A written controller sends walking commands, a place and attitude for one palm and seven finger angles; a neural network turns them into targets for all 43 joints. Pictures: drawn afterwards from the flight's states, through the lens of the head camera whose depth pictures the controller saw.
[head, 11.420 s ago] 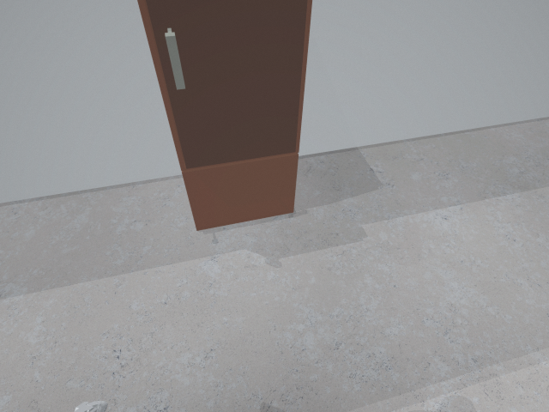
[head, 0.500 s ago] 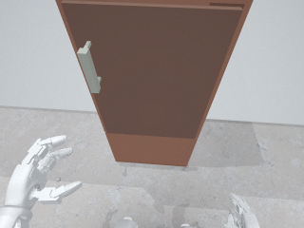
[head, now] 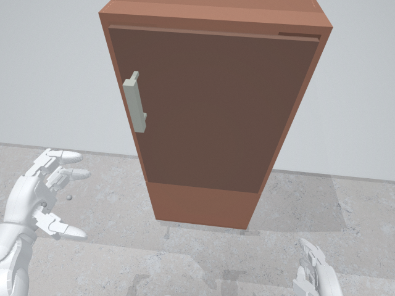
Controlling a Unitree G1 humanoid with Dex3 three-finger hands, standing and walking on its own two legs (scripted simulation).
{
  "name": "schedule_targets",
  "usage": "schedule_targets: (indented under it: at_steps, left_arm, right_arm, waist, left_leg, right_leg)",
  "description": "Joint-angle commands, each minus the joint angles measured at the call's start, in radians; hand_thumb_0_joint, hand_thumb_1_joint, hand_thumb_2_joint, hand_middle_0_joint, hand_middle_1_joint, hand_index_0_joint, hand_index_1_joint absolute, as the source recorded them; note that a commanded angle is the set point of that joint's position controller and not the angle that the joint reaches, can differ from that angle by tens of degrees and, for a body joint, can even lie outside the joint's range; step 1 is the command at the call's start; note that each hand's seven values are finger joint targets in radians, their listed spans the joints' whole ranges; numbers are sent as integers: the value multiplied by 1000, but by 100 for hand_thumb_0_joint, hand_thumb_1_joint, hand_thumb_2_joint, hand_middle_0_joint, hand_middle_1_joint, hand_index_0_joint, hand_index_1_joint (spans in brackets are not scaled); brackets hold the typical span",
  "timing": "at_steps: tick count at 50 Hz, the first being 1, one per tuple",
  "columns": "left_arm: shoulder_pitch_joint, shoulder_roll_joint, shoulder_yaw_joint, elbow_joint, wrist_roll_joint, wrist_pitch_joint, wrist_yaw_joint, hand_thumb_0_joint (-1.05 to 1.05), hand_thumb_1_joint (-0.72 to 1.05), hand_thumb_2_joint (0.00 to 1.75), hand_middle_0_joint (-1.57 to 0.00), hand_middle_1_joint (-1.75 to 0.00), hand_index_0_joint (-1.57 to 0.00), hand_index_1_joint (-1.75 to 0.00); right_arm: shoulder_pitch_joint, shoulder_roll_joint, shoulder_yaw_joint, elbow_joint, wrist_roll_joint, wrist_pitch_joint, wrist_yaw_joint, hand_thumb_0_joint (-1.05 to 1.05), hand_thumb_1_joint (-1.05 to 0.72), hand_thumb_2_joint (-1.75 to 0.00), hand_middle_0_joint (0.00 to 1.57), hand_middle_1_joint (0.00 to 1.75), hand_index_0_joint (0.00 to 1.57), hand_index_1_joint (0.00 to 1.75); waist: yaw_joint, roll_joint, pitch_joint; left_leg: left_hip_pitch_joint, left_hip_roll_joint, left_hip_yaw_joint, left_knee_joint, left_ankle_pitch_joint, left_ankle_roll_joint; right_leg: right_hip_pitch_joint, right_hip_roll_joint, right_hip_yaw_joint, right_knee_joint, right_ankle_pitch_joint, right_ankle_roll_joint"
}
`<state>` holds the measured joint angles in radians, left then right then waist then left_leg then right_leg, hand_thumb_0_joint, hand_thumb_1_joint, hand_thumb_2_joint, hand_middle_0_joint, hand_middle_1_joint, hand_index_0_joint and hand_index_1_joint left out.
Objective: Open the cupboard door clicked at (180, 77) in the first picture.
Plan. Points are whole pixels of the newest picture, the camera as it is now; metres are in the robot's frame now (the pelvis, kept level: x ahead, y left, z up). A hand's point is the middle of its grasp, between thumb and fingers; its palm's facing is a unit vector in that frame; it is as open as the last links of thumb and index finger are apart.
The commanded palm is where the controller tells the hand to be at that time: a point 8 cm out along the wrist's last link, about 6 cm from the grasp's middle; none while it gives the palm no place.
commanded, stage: raise the hand with hooked fingers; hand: left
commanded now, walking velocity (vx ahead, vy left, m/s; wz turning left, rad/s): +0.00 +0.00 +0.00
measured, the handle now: (137, 102) +0.54 +0.20 +0.09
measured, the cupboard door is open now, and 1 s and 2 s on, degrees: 0 0 0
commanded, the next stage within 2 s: move the hooked fingers beside the handle in 0.72 s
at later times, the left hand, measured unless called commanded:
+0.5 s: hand (66, 175) +0.29 +0.27 +0.11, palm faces +0.00 -1.00 -0.03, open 14.0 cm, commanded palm +0.26 +0.32 +0.12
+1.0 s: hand (67, 170) +0.30 +0.27 +0.11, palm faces +0.03 -1.00 -0.02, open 14.0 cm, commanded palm +0.29 +0.32 +0.11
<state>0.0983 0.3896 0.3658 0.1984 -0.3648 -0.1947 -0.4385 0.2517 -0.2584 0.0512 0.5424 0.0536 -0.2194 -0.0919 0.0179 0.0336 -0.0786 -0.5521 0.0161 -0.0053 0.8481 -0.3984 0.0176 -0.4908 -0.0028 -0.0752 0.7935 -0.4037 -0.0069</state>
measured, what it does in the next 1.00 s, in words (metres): stands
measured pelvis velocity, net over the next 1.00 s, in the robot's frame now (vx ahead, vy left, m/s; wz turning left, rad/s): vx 0.00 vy -0.01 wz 0.00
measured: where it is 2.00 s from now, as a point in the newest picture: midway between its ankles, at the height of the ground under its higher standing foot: outside the picture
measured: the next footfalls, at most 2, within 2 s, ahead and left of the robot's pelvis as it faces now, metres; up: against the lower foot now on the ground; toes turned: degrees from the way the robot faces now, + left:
none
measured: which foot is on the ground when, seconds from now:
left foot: down 0.00-1.00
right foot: down 0.00-1.00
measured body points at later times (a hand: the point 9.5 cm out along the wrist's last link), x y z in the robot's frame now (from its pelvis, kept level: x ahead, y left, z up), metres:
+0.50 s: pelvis +0.00 +0.00 +0.01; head +0.02 +0.00 +0.46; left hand +0.29 +0.32 +0.12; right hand +0.14 -0.26 -0.06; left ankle +0.02 +0.10 -0.70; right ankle +0.00 -0.12 -0.70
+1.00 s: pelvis +0.00 -0.01 +0.01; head +0.02 -0.01 +0.46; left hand +0.30 +0.33 +0.11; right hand +0.15 -0.26 -0.07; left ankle +0.02 +0.10 -0.70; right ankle +0.00 -0.12 -0.70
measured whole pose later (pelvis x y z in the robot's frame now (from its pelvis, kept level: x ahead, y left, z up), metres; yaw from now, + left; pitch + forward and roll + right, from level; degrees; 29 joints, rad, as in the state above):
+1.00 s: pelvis +0.00 -0.01 +0.01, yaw +0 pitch +5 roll -1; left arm -0.17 0.45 0.44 0.52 -0.33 -0.18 -0.51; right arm 0.26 -0.29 0.05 0.60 0.06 -0.19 -0.12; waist 0.00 0.02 -0.05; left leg -0.49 0.02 0.00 0.76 -0.35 0.01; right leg -0.44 0.00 -0.07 0.72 -0.36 -0.01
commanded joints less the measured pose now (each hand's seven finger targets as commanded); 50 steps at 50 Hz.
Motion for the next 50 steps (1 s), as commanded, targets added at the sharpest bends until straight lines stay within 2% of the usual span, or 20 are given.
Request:
schedule_targets:
  at_steps: [1,11,14,17,19,21,24,25,27,29,30,32,34,36,39,42,44,46,48,50]
  left_arm:
    - [-255,246,112,-153,-21,-38,-20,0,-50,30,-30,-120,-30,-120]
    - [-443,341,166,-34,-19,-8,-62,0,-50,30,-30,-120,-30,-120]
    - [-385,293,133,19,-26,6,-79,0,-50,30,-30,-120,-30,-120]
    - [-377,302,138,14,-21,9,-82,0,-50,30,-30,-120,-30,-120]
    - [-388,327,161,-9,-24,-3,-71,0,-50,30,-30,-120,-30,-120]
    - [-394,330,172,-29,-22,-15,-62,0,-50,30,-30,-120,-30,-120]
    - [-419,346,179,-67,-15,-40,-39,0,-50,30,-30,-120,-30,-120]
    - [-412,340,177,-63,-8,-42,-37,0,-50,30,-30,-120,-30,-120]
    - [-413,327,163,-58,-4,-43,-37,0,-50,30,-30,-120,-30,-120]
    - [-416,330,163,-55,-5,-42,-37,0,-50,30,-30,-120,-30,-120]
    - [-411,327,165,-48,-4,-39,-40,0,-50,30,-30,-120,-30,-120]
    - [-410,319,160,-29,-8,-31,-47,0,-50,30,-30,-120,-30,-120]
    - [-407,316,156,-14,-15,-27,-55,0,-50,30,-30,-120,-30,-120]
    - [-412,311,150,-7,-12,-24,-62,0,-50,30,-30,-120,-30,-120]
    - [-399,312,158,20,-22,-20,-66,0,-50,30,-30,-120,-30,-120]
    - [-433,309,150,18,-19,-25,-68,0,-50,30,-30,-120,-30,-120]
    - [-479,342,164,26,-11,-35,-63,0,-50,30,-30,-120,-30,-120]
    - [-571,357,162,78,0,-39,-64,0,-50,30,-30,-120,-30,-120]
    - [-635,361,150,127,6,-50,-71,0,-50,30,-30,-120,-30,-120]
    - [-675,379,144,143,19,-60,-78,0,-50,30,-30,-120,-30,-120]
  right_arm:
    - [-37,-153,-62,-135,9,-46,-15,0,-90,-90,20,30,20,30]
    - [-34,-161,-57,-113,13,-41,-29,0,-90,-90,20,30,20,30]
    - [-32,-162,-60,-121,15,-41,-25,0,-90,-90,20,30,20,30]
    - [-31,-166,-63,-129,14,-38,-16,0,-90,-90,20,30,20,30]
    - [-28,-166,-66,-127,9,-39,-15,0,-90,-90,20,30,20,30]
    - [-24,-165,-67,-129,10,-37,-14,0,-90,-90,20,30,20,30]
    - [-23,-162,-67,-121,7,-38,-17,0,-90,-90,20,30,20,30]
    - [-22,-159,-67,-121,8,-38,-17,0,-90,-90,20,30,20,30]
    - [-23,-158,-65,-118,9,-40,-20,0,-90,-90,20,30,20,30]
    - [-22,-160,-65,-112,7,-40,-23,0,-90,-90,20,30,20,30]
    - [-22,-159,-65,-111,9,-40,-24,0,-90,-90,20,30,20,30]
    - [-24,-160,-63,-110,9,-41,-26,0,-90,-90,20,30,20,30]
    - [-22,-161,-64,-108,8,-40,-28,0,-90,-90,20,30,20,30]
    - [-24,-161,-63,-108,10,-39,-26,0,-90,-90,20,30,20,30]
    - [-23,-163,-64,-107,7,-38,-25,0,-90,-90,20,30,20,30]
    - [-28,-161,-64,-106,10,-35,-24,0,-90,-90,20,30,20,30]
    - [-23,-165,-63,-97,5,-30,-27,0,-90,-90,20,30,20,30]
    - [-14,-169,-62,-82,8,-22,-32,0,-90,-90,20,30,20,30]
    - [-12,-169,-61,-75,10,-20,-36,0,-90,-90,20,30,20,30]
    - [-5,-170,-61,-73,10,-14,-38,0,-90,-90,20,30,20,30]
  waist:
    - [-14,52,-168]
    - [-13,66,-174]
    - [-6,15,-165]
    - [-2,35,-159]
    - [1,18,-159]
    - [-1,48,-188]
    - [-3,56,-183]
    - [-7,85,-193]
    - [-11,91,-177]
    - [-12,64,-171]
    - [-13,82,-181]
    - [-14,65,-174]
    - [-14,32,-162]
    - [-16,52,-167]
    - [-13,-1,-163]
    - [-21,25,-169]
    - [-23,25,-162]
    - [-48,14,-154]
    - [-53,40,-149]
    - [-53,57,-187]
  left_leg:
    - [168,-13,-34,-170,218,4]
    - [218,-13,-35,-212,224,6]
    - [208,-17,-34,-213,235,8]
    - [202,-19,-26,-214,241,9]
    - [202,-17,-26,-212,249,10]
    - [213,-18,-22,-217,247,9]
    - [224,-15,-24,-222,240,9]
    - [234,-15,-20,-226,232,10]
    - [234,-14,-23,-231,222,8]
    - [233,-13,-25,-232,231,9]
    - [246,-13,-23,-232,242,10]
    - [235,-15,-24,-230,232,10]
    - [228,-15,-22,-227,244,11]
    - [231,-17,-19,-225,245,11]
    - [208,-19,-15,-215,247,13]
    - [208,-21,-11,-211,234,13]
    - [198,-19,-12,-206,225,13]
    - [183,-20,-11,-201,193,14]
    - [175,-21,-12,-199,165,13]
    - [190,-21,-11,-194,181,15]
  right_leg:
    - [41,27,18,-136,199,-18]
    - [76,23,25,-180,200,-21]
    - [99,21,27,-188,214,-24]
    - [82,22,27,-186,225,-20]
    - [97,22,31,-186,230,-24]
    - [93,24,31,-183,227,-20]
    - [102,23,33,-187,213,-23]
    - [92,25,35,-188,207,-20]
    - [82,25,30,-191,198,-20]
    - [101,24,30,-193,208,-23]
    - [92,26,30,-192,222,-20]
    - [88,25,30,-195,221,-18]
    - [105,23,33,-200,238,-19]
    - [90,24,33,-198,242,-16]
    - [111,21,41,-201,252,-15]
    - [93,20,44,-200,244,-11]
    - [94,19,50,-198,226,-15]
    - [63,19,55,-203,198,-8]
    - [51,16,64,-206,161,-9]
    - [63,17,66,-197,177,-13]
